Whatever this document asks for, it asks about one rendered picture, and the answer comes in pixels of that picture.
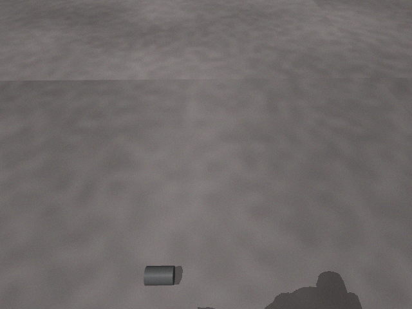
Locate can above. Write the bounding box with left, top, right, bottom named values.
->
left=144, top=266, right=175, bottom=286

